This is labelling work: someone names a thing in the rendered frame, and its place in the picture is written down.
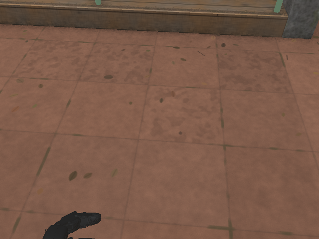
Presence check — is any left robot hand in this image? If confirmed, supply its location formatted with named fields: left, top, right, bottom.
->
left=43, top=211, right=102, bottom=239

